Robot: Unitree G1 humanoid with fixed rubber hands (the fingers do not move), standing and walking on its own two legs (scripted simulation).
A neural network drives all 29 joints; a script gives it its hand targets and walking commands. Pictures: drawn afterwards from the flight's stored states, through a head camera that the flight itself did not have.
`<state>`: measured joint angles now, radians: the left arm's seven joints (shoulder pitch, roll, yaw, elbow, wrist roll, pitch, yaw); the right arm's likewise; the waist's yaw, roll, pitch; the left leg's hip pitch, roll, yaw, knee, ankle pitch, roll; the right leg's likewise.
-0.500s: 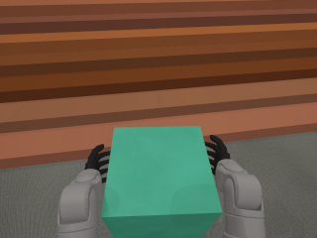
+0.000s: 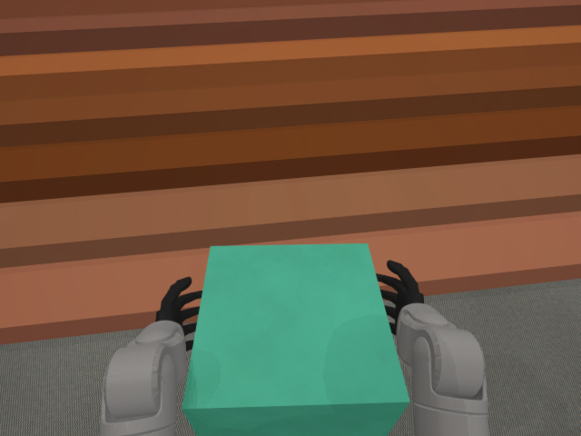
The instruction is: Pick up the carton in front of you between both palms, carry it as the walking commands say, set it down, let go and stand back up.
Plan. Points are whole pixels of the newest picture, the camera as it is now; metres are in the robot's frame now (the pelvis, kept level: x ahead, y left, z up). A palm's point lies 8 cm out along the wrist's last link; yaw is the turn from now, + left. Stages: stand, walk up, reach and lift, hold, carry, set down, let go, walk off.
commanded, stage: carry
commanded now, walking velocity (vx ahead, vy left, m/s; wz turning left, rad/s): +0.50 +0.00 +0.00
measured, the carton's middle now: (291, 360) +0.25 +0.00 +0.00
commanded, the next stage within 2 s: none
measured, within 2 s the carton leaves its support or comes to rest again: neither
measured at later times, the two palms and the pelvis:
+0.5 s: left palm (213, 121) +0.67 +0.15 +0.13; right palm (368, 119) +0.65 -0.15 +0.15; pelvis +0.32 +0.04 +0.00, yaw -3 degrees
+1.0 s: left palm (231, 54) +1.03 +0.15 +0.14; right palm (342, 45) +1.06 -0.15 +0.14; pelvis +0.64 -0.01 -0.01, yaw -2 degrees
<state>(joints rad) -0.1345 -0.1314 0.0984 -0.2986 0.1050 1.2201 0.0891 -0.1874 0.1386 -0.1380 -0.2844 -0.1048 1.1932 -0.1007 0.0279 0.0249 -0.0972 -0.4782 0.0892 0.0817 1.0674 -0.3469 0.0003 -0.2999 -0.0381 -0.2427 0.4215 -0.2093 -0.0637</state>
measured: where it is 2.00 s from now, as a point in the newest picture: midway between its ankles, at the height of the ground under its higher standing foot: (285, 158)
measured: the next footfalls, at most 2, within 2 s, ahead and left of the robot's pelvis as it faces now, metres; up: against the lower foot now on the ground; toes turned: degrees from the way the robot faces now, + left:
left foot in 0.26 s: +0.35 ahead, +0.11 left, +0.00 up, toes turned +8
right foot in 0.70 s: +0.62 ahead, -0.07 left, +0.00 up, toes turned -8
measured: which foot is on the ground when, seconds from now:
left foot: up 0.00-0.24, down 0.26-0.70, up 0.72-1.00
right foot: down 0.00-0.26, up 0.28-0.68, down 0.70-1.00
